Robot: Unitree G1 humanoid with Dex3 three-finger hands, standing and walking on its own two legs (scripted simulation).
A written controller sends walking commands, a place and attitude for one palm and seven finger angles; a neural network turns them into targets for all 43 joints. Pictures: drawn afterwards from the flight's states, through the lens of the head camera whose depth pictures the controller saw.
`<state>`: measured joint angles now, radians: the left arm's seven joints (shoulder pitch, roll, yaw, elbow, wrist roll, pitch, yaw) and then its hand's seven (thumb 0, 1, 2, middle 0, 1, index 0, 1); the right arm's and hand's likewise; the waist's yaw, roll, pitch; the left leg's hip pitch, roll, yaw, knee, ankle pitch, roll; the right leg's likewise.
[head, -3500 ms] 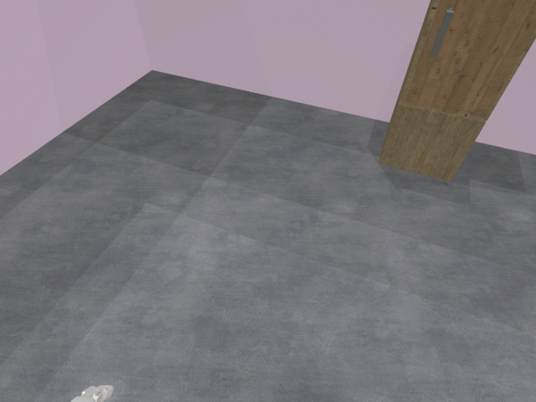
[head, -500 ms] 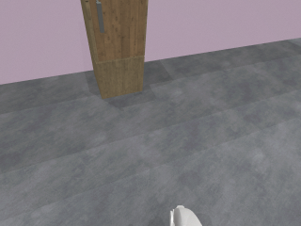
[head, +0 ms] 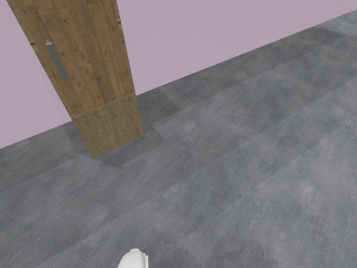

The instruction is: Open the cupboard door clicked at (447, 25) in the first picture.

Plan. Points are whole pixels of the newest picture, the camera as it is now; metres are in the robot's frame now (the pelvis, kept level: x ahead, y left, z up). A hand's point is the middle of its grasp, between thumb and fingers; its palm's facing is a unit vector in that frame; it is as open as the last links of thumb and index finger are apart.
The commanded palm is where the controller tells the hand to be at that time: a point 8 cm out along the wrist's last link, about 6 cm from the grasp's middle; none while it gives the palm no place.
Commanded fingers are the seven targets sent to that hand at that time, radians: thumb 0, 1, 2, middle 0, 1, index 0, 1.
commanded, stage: walk to a spot facing it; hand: left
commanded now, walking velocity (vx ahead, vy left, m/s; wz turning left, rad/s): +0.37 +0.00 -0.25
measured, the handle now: (56, 60) +0.90 +0.57 -0.01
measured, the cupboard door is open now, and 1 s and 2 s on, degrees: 0 0 0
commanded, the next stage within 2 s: turn to face it in 0.58 s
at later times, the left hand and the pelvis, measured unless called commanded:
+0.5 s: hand (114, 209) +0.31 +0.21 -0.16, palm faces -0.14 -0.97 -0.18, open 7.4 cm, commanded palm none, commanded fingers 0.00 0.90 0.90 -0.20 -0.30 -0.20 -0.30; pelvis +0.21 +0.04 +0.00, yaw -13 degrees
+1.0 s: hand (161, 160) +0.48 +0.09 -0.16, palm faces -0.22 -0.95 -0.20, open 7.2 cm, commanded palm none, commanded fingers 0.00 0.90 0.90 -0.20 -0.30 -0.20 -0.30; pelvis +0.34 -0.05 +0.00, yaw -14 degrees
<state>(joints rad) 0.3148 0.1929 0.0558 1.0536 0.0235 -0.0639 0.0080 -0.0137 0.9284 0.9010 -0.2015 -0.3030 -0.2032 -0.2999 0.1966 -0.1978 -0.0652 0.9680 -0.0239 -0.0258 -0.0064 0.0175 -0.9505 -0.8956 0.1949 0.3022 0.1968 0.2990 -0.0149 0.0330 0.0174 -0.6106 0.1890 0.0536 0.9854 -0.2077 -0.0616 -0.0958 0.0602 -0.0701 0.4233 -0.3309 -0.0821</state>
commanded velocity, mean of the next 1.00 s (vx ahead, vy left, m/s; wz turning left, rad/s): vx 0.18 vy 0.00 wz -0.14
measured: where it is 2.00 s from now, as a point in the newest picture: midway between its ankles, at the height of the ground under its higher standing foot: (203, 258)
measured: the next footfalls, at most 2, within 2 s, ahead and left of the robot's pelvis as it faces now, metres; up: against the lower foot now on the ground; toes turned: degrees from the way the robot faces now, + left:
left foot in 0.16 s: +0.24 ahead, +0.16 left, +0.00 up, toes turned +8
right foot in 0.66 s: +0.37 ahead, -0.15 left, +0.00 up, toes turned -28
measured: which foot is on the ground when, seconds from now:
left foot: up 0.00-0.14, down 0.16-0.66, up 0.68-1.00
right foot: down 0.00-0.18, up 0.20-0.64, down 0.66-1.00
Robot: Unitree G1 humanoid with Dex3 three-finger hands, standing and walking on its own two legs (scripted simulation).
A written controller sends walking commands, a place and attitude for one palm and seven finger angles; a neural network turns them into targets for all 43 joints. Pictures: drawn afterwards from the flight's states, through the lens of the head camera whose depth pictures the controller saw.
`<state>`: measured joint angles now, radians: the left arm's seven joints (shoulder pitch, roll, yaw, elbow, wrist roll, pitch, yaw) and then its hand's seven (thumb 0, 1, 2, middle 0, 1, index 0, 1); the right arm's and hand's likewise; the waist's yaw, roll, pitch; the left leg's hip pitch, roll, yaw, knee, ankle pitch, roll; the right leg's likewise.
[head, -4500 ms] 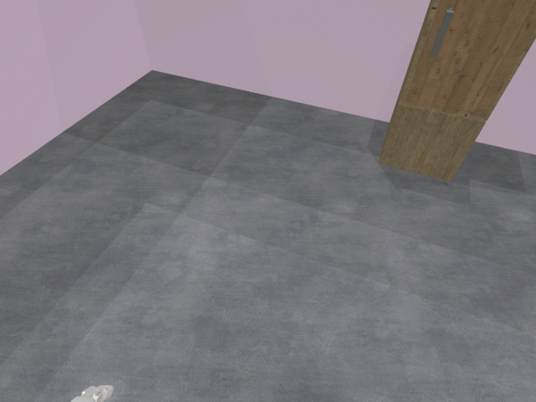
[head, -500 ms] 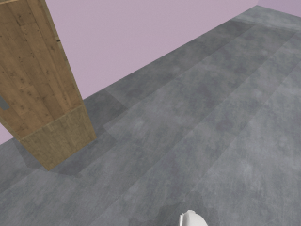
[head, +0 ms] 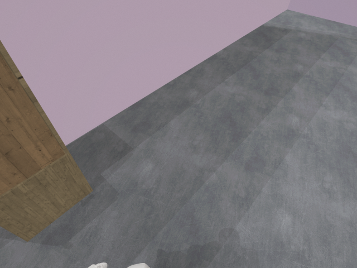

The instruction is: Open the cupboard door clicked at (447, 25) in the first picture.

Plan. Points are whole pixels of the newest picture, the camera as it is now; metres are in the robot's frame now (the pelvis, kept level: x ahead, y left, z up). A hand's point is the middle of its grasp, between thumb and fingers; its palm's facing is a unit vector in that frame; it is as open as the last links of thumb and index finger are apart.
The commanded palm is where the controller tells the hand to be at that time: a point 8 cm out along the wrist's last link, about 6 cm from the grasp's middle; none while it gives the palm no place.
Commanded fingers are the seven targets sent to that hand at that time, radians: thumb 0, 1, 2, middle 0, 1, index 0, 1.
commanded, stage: turn to face it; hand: left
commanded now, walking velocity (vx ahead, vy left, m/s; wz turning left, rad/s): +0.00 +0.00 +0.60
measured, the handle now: out of the picture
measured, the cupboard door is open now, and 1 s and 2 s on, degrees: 0 0 0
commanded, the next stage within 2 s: take the last steps up to it in 1.44 s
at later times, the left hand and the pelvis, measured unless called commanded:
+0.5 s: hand out of the picture +0.05 +0.24 -0.16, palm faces +0.30 -0.91 -0.28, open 7.4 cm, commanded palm none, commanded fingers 0.00 0.90 0.90 -0.20 -0.30 -0.20 -0.30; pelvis +0.02 +0.00 +0.00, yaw +16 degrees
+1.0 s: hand out of the picture -0.08 +0.13 -0.16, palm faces +0.59 -0.76 -0.26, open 7.4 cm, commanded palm none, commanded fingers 0.00 0.90 0.90 -0.20 -0.30 -0.20 -0.30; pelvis +0.00 -0.05 +0.00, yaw +36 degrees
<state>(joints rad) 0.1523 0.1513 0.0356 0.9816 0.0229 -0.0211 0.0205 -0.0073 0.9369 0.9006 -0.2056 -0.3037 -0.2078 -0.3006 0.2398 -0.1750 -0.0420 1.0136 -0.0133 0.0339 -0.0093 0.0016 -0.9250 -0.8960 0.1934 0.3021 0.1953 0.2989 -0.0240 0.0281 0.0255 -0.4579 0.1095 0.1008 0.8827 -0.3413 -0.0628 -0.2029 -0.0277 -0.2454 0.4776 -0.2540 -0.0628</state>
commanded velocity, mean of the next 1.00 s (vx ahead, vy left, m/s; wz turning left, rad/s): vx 0.00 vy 0.00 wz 0.58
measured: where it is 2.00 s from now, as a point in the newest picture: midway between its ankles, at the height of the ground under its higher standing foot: outside the picture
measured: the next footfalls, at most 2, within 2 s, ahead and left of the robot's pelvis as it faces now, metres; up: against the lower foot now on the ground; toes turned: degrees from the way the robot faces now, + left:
left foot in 0.12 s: +0.09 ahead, +0.13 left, +0.00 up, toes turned +15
right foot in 0.60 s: +0.10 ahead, -0.14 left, +0.00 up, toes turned +18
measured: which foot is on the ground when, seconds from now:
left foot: up 0.00-0.10, down 0.12-0.60, up 0.62-1.00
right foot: down 0.00-0.12, up 0.14-0.58, down 0.60-1.00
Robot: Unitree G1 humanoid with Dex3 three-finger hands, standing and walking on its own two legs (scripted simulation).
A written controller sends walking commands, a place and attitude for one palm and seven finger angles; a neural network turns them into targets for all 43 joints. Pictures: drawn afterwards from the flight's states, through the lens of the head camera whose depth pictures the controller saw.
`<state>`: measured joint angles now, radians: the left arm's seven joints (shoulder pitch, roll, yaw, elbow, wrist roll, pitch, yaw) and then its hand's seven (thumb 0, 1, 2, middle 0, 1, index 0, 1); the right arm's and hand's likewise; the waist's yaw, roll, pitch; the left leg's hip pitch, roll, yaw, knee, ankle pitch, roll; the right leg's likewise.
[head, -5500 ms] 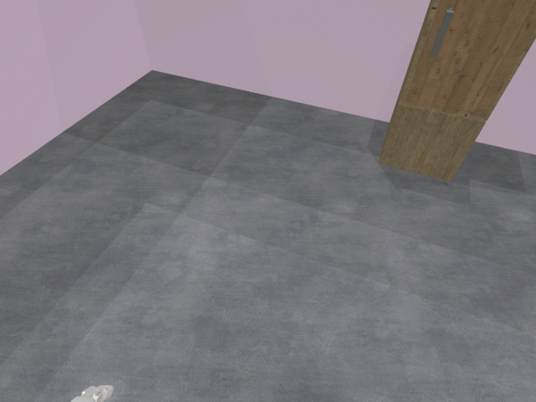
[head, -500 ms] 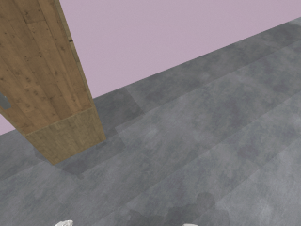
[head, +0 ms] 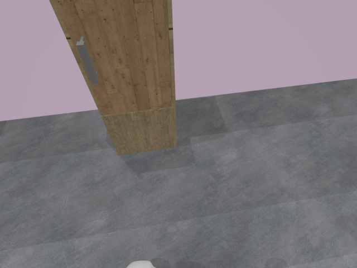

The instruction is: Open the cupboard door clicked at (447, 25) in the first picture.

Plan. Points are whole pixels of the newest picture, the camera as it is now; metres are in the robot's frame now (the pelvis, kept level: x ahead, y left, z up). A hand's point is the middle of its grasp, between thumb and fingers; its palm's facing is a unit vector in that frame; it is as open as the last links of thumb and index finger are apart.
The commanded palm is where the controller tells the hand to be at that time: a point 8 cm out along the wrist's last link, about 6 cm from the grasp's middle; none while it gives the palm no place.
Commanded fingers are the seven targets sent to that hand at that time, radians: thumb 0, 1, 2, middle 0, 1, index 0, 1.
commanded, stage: turn to face it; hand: left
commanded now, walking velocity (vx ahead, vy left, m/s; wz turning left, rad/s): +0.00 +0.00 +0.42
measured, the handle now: (89, 60) +0.79 +0.42 -0.01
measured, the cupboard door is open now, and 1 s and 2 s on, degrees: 0 0 0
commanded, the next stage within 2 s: take the last steps up to it in 0.44 s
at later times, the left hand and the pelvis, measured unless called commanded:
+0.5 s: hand out of the picture +0.05 +0.23 -0.15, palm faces +0.19 -0.94 -0.27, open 7.4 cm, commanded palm none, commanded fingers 0.00 0.90 0.90 -0.20 -0.30 -0.20 -0.30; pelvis -0.02 +0.01 +0.00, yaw +10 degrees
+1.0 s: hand out of the picture -0.13 +0.19 -0.17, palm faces +0.38 -0.91 -0.19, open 7.3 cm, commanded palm none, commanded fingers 0.00 0.90 0.90 -0.20 -0.30 -0.20 -0.30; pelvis -0.01 +0.05 +0.00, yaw +16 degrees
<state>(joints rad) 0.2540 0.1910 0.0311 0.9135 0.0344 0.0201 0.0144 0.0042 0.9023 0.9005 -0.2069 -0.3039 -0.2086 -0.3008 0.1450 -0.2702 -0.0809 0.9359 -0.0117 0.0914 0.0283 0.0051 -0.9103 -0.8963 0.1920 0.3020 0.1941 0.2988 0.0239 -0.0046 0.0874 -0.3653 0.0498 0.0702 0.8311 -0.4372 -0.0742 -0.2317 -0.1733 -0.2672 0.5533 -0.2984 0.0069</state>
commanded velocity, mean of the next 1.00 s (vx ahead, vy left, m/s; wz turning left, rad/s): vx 0.14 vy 0.02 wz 0.18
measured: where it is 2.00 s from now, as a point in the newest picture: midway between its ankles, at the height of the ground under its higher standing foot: (160, 239)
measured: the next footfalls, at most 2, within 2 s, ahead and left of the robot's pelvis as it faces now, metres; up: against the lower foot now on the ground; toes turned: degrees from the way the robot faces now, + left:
left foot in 0.08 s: +0.02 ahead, +0.14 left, +0.00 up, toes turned +9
right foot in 0.52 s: +0.04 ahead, -0.09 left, +0.00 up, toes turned +6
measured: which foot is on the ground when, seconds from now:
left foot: up 0.00-0.06, down 0.08-0.54, up 0.56-1.00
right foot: down 0.00-0.08, up 0.10-0.50, down 0.52-1.00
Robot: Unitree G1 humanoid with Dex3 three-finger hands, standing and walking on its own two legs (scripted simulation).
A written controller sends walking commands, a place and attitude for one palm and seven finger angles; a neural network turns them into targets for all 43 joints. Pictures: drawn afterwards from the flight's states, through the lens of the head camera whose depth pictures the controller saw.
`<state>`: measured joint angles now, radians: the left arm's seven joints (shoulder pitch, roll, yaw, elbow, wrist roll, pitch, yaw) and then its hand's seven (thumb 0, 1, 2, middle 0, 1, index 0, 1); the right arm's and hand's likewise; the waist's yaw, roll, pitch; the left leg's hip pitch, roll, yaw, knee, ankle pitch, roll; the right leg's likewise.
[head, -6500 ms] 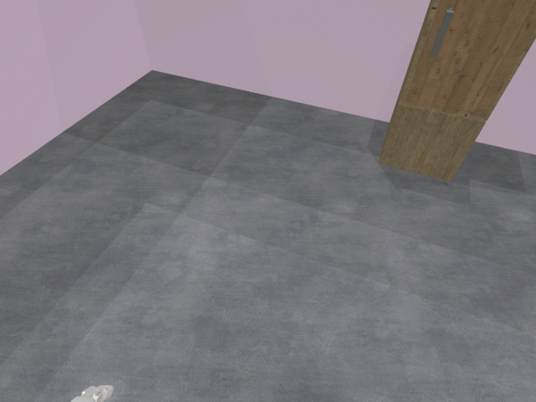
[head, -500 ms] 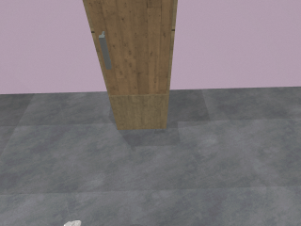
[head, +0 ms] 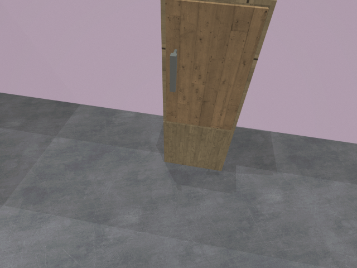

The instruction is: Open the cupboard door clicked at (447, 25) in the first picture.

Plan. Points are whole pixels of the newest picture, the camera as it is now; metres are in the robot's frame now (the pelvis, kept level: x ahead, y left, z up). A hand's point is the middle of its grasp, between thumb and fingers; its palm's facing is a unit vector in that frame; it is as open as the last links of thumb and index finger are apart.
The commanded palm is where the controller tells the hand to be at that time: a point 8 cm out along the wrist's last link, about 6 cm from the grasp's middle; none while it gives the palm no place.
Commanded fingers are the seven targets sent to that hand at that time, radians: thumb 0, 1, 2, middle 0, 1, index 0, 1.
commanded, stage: take the last steps up to it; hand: left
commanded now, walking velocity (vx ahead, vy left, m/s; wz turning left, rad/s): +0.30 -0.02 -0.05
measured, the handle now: (174, 71) +0.87 +0.13 -0.02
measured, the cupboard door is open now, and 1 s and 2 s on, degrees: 0 0 0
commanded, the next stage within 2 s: come to a stop and stand still in 0.80 s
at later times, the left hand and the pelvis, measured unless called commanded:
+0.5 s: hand (127, 221) +0.27 +0.18 -0.17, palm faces -0.08 -0.98 -0.18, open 7.4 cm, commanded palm none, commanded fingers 0.00 0.90 0.90 -0.20 -0.30 -0.20 -0.30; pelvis +0.15 +0.01 -0.01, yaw -2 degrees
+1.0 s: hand (145, 210) +0.31 +0.14 -0.18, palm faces +0.06 -0.98 -0.18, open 7.3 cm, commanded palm none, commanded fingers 0.00 0.90 0.90 -0.20 -0.30 -0.20 -0.30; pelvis +0.33 -0.03 +0.00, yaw -2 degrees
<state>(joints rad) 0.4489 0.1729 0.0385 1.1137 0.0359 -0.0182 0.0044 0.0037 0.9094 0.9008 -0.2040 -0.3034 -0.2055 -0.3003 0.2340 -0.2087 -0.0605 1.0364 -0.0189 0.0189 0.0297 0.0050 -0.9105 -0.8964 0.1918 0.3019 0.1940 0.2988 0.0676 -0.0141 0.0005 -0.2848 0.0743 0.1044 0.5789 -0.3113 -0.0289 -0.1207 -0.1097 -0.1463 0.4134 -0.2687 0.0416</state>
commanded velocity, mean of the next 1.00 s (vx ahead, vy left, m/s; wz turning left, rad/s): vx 0.19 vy -0.03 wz -0.01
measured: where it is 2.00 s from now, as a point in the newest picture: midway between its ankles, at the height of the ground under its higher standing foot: outside the picture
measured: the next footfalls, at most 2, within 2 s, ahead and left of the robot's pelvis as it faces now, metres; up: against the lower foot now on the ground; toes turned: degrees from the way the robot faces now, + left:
left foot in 0.02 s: +0.06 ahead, +0.13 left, +0.00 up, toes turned +7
right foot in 0.56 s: +0.33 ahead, -0.12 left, +0.00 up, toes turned -10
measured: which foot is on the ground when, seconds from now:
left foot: up 0.00-0.00, down 0.02-0.58, up 0.60-1.00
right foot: down 0.00-0.02, up 0.04-0.54, down 0.56-1.00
